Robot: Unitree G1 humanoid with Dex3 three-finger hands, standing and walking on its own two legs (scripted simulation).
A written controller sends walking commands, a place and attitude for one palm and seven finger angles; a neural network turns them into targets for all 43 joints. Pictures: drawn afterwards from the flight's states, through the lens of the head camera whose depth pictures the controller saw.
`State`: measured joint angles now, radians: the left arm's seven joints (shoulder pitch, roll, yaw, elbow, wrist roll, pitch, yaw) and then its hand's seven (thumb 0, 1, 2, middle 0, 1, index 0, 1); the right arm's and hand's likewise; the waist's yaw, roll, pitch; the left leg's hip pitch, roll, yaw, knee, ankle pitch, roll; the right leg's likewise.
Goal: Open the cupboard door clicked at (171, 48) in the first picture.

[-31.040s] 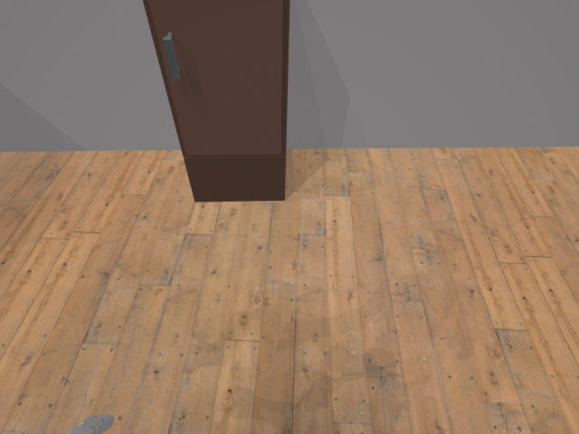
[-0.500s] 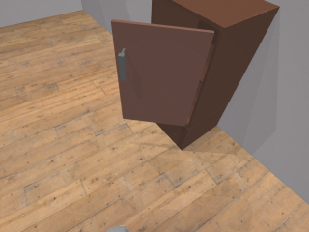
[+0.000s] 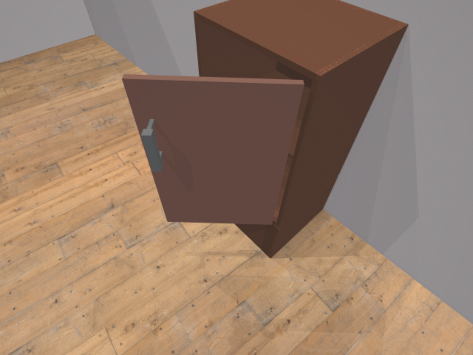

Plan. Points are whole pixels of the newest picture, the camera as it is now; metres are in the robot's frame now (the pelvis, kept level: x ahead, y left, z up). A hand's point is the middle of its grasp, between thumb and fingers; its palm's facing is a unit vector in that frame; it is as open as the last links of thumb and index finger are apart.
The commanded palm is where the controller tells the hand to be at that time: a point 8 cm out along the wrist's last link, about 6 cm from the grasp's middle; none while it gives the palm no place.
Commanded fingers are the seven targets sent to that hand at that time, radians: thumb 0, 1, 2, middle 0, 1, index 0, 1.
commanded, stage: come to a stop and stand still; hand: left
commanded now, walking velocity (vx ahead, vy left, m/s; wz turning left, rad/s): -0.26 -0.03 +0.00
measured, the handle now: (154, 145) +0.59 +0.23 -0.04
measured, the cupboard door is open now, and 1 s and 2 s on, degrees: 46 46 46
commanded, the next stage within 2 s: look again from close up in 0.88 s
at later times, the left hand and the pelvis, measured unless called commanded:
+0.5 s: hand out of the picture +0.03 +0.18 -0.18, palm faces +0.05 -0.98 -0.21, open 7.4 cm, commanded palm none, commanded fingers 0.00 0.90 0.90 -0.20 -0.30 -0.20 -0.30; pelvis +0.00 +0.00 +0.00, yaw +0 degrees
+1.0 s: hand out of the picture +0.00 +0.19 -0.16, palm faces -0.05 -0.96 -0.26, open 7.4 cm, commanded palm none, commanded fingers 0.00 0.90 0.90 -0.20 -0.30 -0.20 -0.30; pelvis -0.02 +0.00 +0.01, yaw -2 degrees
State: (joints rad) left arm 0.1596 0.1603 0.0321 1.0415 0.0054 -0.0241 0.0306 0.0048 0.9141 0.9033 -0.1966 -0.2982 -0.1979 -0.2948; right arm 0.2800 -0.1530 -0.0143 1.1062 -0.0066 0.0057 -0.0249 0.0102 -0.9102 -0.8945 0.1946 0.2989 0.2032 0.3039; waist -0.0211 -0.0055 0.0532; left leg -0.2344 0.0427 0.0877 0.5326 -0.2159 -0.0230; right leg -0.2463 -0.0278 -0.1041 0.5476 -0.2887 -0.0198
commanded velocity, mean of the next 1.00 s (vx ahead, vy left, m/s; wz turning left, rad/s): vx -0.04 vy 0.00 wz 0.00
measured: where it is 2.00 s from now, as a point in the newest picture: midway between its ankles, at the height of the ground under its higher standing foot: outside the picture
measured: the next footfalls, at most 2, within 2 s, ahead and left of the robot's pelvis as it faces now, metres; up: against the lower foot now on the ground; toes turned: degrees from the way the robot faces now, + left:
left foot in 0.48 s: +0.06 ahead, +0.10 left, +0.00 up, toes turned +0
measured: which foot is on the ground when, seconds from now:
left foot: down 0.00-0.24, up 0.26-0.46, down 0.48-1.00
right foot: down 0.00-1.00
